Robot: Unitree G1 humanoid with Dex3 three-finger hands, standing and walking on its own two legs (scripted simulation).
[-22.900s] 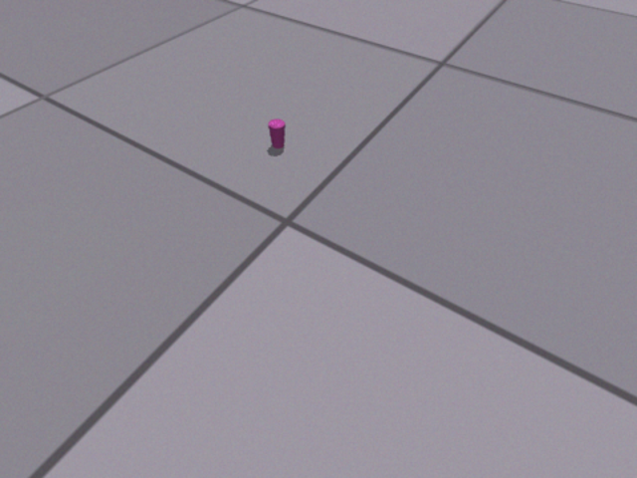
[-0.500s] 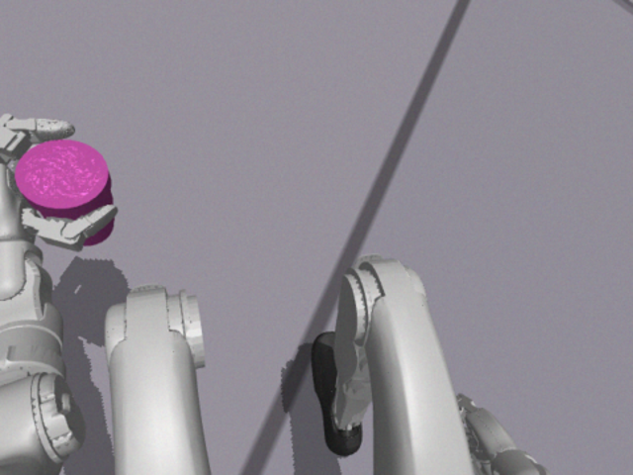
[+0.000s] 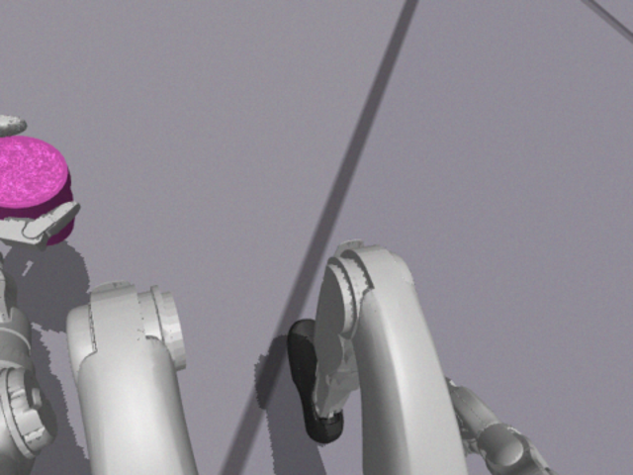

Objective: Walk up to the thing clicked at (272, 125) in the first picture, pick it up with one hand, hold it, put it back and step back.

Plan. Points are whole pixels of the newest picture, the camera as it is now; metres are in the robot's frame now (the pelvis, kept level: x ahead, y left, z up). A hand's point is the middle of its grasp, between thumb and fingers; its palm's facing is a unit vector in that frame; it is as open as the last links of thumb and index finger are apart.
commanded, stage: lower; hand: left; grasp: from the side
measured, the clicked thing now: (34, 200) +0.44 +0.24 -0.14
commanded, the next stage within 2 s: loosen in 1.16 s
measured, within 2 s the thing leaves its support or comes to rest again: neither
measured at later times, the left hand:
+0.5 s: hand (38, 195) +0.46 +0.25 -0.17, palm faces +0.25 -0.97 -0.02, open 11.1 cm
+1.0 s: hand (47, 200) +0.46 +0.24 -0.19, palm faces +0.26 -0.97 -0.01, open 11.1 cm
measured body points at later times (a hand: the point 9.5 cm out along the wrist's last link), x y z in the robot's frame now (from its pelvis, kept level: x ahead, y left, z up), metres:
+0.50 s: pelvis -0.01 +0.01 -0.01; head +0.24 +0.15 +0.33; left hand +0.44 +0.30 -0.16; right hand +0.11 -0.26 -0.07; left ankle +0.08 +0.13 -0.27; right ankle +0.13 -0.13 -0.27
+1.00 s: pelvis -0.01 +0.02 -0.02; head +0.24 +0.18 +0.31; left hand +0.44 +0.29 -0.19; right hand +0.11 -0.25 -0.05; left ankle +0.08 +0.13 -0.27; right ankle +0.13 -0.13 -0.27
